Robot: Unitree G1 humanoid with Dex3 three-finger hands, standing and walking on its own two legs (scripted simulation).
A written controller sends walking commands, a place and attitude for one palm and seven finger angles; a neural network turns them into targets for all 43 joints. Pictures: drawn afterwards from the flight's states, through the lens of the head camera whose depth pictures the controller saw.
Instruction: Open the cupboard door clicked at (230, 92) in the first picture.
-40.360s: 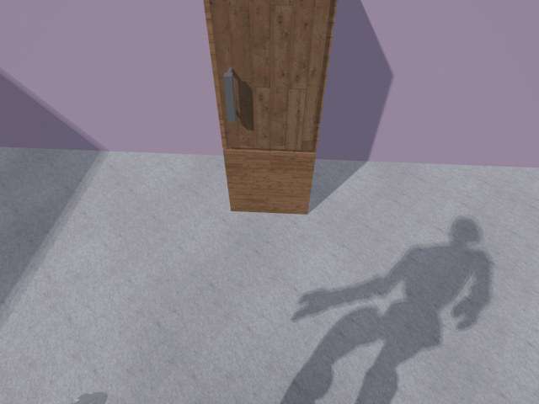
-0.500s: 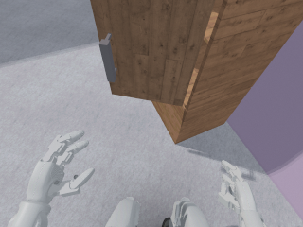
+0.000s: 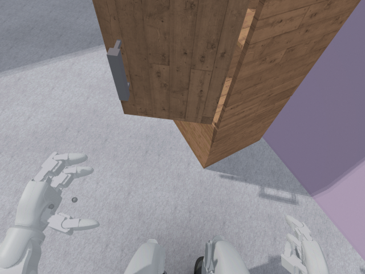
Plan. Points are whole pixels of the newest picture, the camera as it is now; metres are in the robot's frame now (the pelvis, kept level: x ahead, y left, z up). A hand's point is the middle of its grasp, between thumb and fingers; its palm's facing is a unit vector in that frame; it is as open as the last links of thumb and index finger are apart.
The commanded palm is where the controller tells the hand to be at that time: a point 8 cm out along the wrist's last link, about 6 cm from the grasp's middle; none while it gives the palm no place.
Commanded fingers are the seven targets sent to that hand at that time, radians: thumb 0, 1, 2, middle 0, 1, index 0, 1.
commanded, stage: raise the hand with hooked fingers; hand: left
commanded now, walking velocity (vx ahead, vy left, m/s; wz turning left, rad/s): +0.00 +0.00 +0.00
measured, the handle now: (121, 71) +0.62 +0.21 +0.00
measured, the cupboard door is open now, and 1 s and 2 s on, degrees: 55 55 55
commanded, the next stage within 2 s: move the hooked fingers beside the handle in 0.98 s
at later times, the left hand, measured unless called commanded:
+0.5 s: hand (50, 182) +0.28 +0.28 +0.03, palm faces -0.05 -1.00 -0.06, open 14.0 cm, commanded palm +0.26 +0.32 +0.03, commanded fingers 0.00 -0.50 0.30 -0.30 -1.20 -0.30 -1.20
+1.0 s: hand (54, 183) +0.28 +0.27 +0.03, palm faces -0.06 -1.00 -0.05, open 14.0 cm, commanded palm +0.26 +0.32 +0.03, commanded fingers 0.00 -0.50 0.30 -0.30 -1.20 -0.30 -1.20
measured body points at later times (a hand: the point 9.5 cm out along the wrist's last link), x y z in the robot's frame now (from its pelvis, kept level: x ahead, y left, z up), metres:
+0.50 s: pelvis +0.00 +0.00 +0.00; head +0.11 +0.03 +0.43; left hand +0.28 +0.33 +0.03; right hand +0.18 -0.24 -0.09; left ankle +0.00 +0.08 -0.63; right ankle +0.06 -0.11 -0.63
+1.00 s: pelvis +0.00 +0.00 +0.00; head +0.11 +0.02 +0.43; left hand +0.28 +0.32 +0.03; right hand +0.17 -0.25 -0.08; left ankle +0.00 +0.08 -0.63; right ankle +0.06 -0.11 -0.63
